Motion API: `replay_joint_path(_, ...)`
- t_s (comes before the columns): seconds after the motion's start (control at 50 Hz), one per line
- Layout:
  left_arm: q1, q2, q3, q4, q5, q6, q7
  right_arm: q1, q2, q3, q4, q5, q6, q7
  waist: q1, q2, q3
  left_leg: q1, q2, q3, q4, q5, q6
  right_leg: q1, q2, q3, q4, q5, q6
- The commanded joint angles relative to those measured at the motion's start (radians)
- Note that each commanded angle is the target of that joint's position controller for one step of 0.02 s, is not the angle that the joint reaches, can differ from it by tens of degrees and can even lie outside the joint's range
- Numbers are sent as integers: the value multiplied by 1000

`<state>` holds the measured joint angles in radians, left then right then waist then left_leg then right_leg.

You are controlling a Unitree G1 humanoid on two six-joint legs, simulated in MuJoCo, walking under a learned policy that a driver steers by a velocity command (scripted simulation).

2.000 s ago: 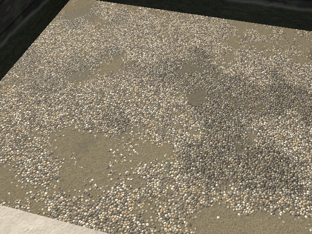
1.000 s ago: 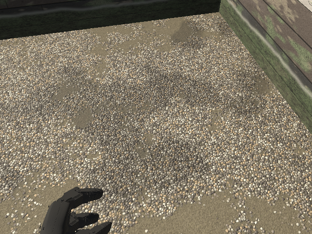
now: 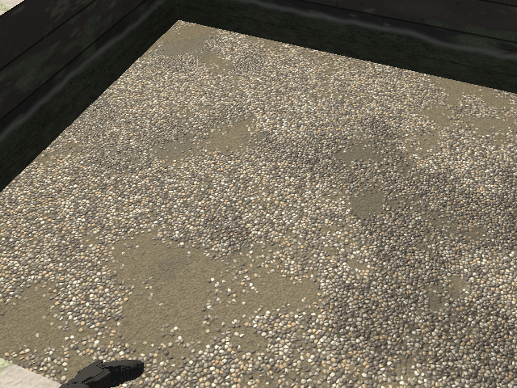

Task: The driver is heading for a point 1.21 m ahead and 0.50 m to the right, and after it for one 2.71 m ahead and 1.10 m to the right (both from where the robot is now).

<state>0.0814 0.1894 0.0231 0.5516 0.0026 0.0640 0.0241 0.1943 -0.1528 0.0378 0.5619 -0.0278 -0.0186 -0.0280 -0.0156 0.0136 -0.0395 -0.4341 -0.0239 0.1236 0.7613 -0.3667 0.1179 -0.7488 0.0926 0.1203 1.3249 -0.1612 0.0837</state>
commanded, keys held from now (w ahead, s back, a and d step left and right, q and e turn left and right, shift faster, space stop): w+e+shift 0.70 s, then w+shift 0.24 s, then w+q+shift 0.06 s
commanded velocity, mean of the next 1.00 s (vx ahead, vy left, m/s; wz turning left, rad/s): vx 1.00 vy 0.00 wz -0.73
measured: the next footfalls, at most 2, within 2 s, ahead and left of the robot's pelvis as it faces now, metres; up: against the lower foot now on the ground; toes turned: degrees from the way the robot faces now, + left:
right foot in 0.20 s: +0.05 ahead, -0.11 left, +0.00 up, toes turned -11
left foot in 0.52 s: +0.16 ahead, +0.10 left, +0.00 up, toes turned -29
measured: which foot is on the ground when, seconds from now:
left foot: down 0.00-0.24, up 0.26-0.50, down 0.52-0.88, up 0.90-1.00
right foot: up 0.00-0.18, down 0.20-0.52, up 0.54-0.82, down 0.84-1.00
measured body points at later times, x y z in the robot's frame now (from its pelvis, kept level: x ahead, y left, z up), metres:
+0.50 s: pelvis +0.02 +0.02 +0.00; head +0.04 +0.01 +0.45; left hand +0.32 +0.14 -0.06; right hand +0.17 -0.27 -0.04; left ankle +0.13 +0.12 -0.70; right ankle +0.01 -0.10 -0.71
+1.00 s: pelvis +0.02 -0.02 -0.01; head +0.03 -0.03 +0.44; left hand +0.33 -0.06 -0.06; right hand -0.01 -0.32 -0.08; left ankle +0.11 +0.08 -0.70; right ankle +0.00 -0.13 -0.71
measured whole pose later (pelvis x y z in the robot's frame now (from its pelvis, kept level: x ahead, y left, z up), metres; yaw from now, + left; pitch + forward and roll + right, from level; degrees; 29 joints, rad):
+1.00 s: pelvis +0.02 -0.02 -0.01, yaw -45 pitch +1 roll +1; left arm 0.02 0.18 -0.04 0.54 -0.02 0.06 -0.01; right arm 0.14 -0.22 0.00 0.57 0.00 0.01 0.02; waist -0.03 0.00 0.00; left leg -0.42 0.07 0.06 0.93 -0.48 -0.05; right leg -0.50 0.06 0.02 0.81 -0.32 -0.05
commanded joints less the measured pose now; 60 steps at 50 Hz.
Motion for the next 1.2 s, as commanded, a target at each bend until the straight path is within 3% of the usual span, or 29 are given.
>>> replay_joint_path(0.02, -81, 79, 19, -72, 8, -3, -13, -24, -133, -51, -69, 1, -32, 1, 3, 48, 10, 76, 257, -237, -286, 274, -78, 7, -58, -16, -173, 49, -27)
replay_joint_path(0.08, -86, 60, 8, -73, -2, 4, -39, 6, -184, -68, -46, 1, -32, -3, -16, 143, -24, 93, 263, -140, -269, 504, -72, 182, -66, -135, -277, -144, -74)
replay_joint_path(0.16, -120, 59, -2, -92, -13, -2, -46, 29, -197, -87, -20, -9, -24, -17, -42, 116, -64, 226, 312, -107, -199, 656, -50, 251, -96, -174, -438, -251, -124)
replay_joint_path(0.2, -35, 51, 0, -62, -9, -9, -50, -26, -199, -91, -21, 3, -8, -29, 18, 77, -134, 230, 295, -39, -48, 850, -70, 425, -68, -186, -588, -191, -164)
replay_joint_path(0.22, 58, 57, 3, -27, -9, -13, -43, -46, -194, -91, -35, -1, 3, -30, 58, 27, -170, 127, 242, 19, 125, 861, -98, 584, -60, -146, -621, -1, -201)
replay_joint_path(0.24, 96, 165, 36, -8, -29, -14, -37, -119, -200, -89, -97, 6, 12, -25, 97, -140, -196, -186, 103, 30, 284, 612, -177, 775, -126, 111, -581, 251, -309)
replay_joint_path(0.26, 70, 244, 63, -28, -20, 0, -33, -285, -191, -87, -165, 19, 11, -24, 156, -314, -188, -449, -45, -58, 460, -76, -216, 799, -264, 444, -771, 221, -411)
replay_joint_path(0.28, 35, 232, 65, -61, -4, 9, -20, -305, -181, -75, -187, 4, -2, -23, 144, -219, -173, -513, -14, -188, 531, -108, -233, 767, -315, 500, -791, 217, -439)
replay_joint_path(0.32, -87, 144, 26, -90, 8, 8, -7, -224, -153, -62, -166, 2, -3, -13, 41, -110, -83, -489, 22, -195, 518, -59, -247, 561, -274, 392, -742, 196, -374)
replay_joint_path(0.36, -154, 96, 5, -123, 6, -6, -14, -171, -124, -52, -153, -12, 14, -23, 7, -103, -85, -347, 30, -177, 437, -12, -253, 403, -186, 321, -751, 130, -303)
replay_joint_path(0.4, -159, 114, 9, -127, 7, -20, -25, -155, -120, -47, -153, -8, 28, -24, 12, -106, -103, -213, 28, -161, 334, 6, -244, 330, -133, 289, -764, 136, -278)
replay_joint_path(0.44, -141, 203, 33, -120, -13, -33, -31, -190, -141, -48, -174, 26, 24, 5, 22, -159, -124, -7, 3, -131, 204, -28, -205, 278, -124, 323, -880, -68, -272)
replay_joint_path(0.48, -163, 219, 46, -121, -46, -24, -29, -183, -130, -47, -158, 35, 20, 23, 3, -156, -87, 167, -10, -125, 40, 56, -183, 218, -101, 332, -904, -202, -274)
replay_joint_path(0.5, -191, 194, 41, -128, -40, -13, -24, -123, -108, -41, -131, 28, 19, 31, -40, -118, -36, 286, 6, -131, -64, 204, -180, 145, -76, 307, -841, -207, -234)
replay_joint_path(0.52, -187, 152, 34, -132, -39, -9, -23, -29, -107, -44, -96, 11, 16, 33, -77, -33, -33, 422, 40, -159, -118, 144, -162, 49, -40, 265, -719, -265, -199)
replay_joint_path(0.54, -167, 91, 24, -173, -65, -14, -24, 25, -196, -67, -83, -32, 4, 32, -82, 254, -75, 554, 242, -380, -151, 170, -112, -130, 57, 163, -448, -340, -142)
replay_joint_path(0.56, -171, 113, 36, -177, -64, -27, -15, 52, -286, -104, -77, -29, 5, 28, -115, 353, -69, 497, 358, -638, -290, 4, -80, -230, 59, 103, -330, -372, -124)
replay_joint_path(0.6, -228, 155, 52, -165, -29, -38, -19, -42, -232, -79, -96, -21, -3, 15, -59, 156, 11, 314, 384, -644, -348, -166, -52, -216, 2, 91, -185, -233, -97)
replay_joint_path(0.66, -181, 149, 40, -145, -15, -11, -49, -160, -200, -58, -89, -12, -7, 10, 12, 176, 12, 114, 347, -416, -374, -104, -44, -55, -39, 15, -111, -141, -60)
replay_joint_path(0.72, -170, 127, 20, -134, -14, 20, -45, -182, -180, -52, -81, -8, -19, 24, 29, 123, -24, 41, 307, -223, -338, 33, -66, 81, -86, -36, -150, -61, -44)
replay_joint_path(0.76, -186, 90, -7, -133, -17, 11, -41, -146, -177, -52, -67, -6, -25, 37, 13, 85, -65, 41, 284, -125, -297, 71, -75, 204, -106, -79, -326, -62, -58)
replay_joint_path(0.84, -122, 85, -16, -108, 8, -11, -52, -122, -202, -68, -57, 21, -5, 31, 2, 35, -82, 33, 276, -79, -239, -36, -74, 471, -90, -199, -596, -75, -106)
replay_joint_path(0.86, -43, 81, -19, -81, 13, -18, -56, -80, -167, -62, -49, 17, 10, 31, 4, -41, -108, 22, 213, -13, -68, -9, -96, 544, -82, -162, -602, 8, -120)
replay_joint_path(0.88, -75, 144, -7, -86, -6, -19, -55, -15, -116, -49, -67, 1, 13, 43, -34, -227, -147, -48, 114, 50, 60, -47, -145, 591, -110, -46, -601, 181, -175)
replay_joint_path(0.9, -76, 210, 8, -106, -52, -17, -61, -141, -132, -42, -122, 2, 18, 51, 62, -352, -127, -118, 54, 62, 136, -183, -182, 489, -201, 205, -805, -11, -222)
replay_joint_path(0.94, -114, 221, 10, -118, -33, -14, -42, -204, -159, -60, -137, 24, 16, 48, 66, -260, -97, -167, 54, -47, 252, -190, -196, 459, -269, 343, -916, -133, -261)
replay_joint_path(1.04, -237, 108, -15, -123, -18, -60, -14, -54, -64, -34, -41, 27, 2, 36, -19, -108, -135, 248, 51, -50, -51, 82, -103, 301, -240, 89, -860, -143, -171)
replay_joint_path(1.1, -168, 42, -39, -134, -4, -71, -26, -191, -146, -60, -71, 46, 23, 48, 54, 169, -73, 220, 101, -225, -189, 180, -31, 327, -111, -142, -701, -42, -54)
replay_joint_path(1.2, -154, 42, -29, -124, 20, -64, -12, -184, -70, -39, -75, 61, 28, 33, 53, -18, -50, 101, 42, -205, -166, 184, -57, 530, -138, -132, -747, 39, -33)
